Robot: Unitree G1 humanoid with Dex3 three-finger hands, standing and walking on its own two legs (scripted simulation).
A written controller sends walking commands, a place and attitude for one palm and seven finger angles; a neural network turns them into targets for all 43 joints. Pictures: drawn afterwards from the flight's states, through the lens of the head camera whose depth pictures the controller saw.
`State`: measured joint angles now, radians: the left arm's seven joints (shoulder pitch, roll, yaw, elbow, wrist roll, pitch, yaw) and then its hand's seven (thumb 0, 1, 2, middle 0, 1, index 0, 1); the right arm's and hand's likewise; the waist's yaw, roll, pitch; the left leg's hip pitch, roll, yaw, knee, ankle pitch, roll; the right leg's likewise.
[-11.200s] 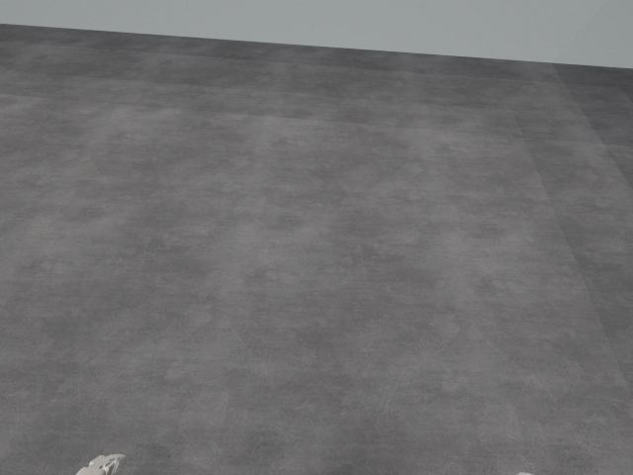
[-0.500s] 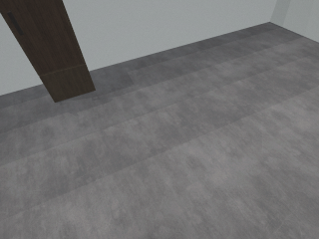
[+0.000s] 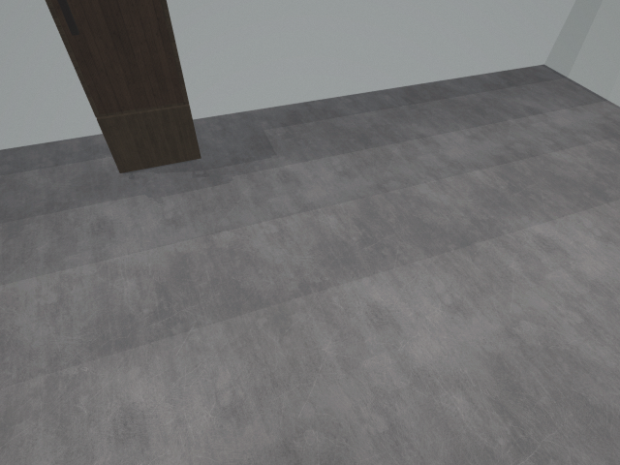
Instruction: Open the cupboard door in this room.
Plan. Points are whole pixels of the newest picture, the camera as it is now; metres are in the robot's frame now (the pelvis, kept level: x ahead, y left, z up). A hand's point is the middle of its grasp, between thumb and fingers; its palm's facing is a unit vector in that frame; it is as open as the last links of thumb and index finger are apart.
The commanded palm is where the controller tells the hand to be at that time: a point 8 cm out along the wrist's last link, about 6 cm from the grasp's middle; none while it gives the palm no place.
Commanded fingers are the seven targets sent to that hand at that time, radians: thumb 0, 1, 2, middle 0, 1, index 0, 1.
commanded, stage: turn or walk to find it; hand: left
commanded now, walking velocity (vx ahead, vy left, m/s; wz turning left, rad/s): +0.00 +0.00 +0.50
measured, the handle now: (66, 9) +1.47 +1.00 -0.01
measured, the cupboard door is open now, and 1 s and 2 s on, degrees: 0 0 0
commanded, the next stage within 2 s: stand and wait in 1.92 s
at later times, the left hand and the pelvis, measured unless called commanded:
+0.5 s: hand out of the picture +0.02 +0.23 -0.19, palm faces +0.24 -0.95 -0.21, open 7.4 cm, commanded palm none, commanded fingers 0.00 0.90 0.90 -0.20 -0.30 -0.20 -0.30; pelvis -0.02 +0.02 -0.01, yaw +12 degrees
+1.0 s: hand out of the picture -0.01 +0.16 -0.14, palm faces +0.46 -0.84 -0.30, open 7.4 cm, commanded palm none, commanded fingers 0.00 0.90 0.90 -0.20 -0.30 -0.20 -0.30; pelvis +0.01 -0.05 +0.00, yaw +27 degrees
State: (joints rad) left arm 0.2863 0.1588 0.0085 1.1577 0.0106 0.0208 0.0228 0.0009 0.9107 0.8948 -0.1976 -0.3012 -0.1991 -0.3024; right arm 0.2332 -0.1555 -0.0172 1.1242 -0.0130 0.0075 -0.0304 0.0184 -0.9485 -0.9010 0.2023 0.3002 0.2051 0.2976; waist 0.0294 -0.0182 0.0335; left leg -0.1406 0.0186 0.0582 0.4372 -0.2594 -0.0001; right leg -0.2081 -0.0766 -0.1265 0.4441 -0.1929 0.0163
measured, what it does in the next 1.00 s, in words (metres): steps on the spot, turning left: right foot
